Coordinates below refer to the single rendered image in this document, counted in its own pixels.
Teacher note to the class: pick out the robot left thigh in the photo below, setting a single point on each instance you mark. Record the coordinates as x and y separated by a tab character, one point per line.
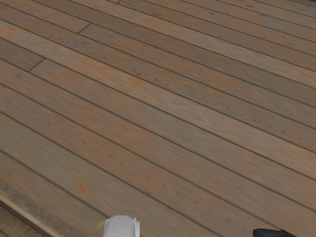
122	226

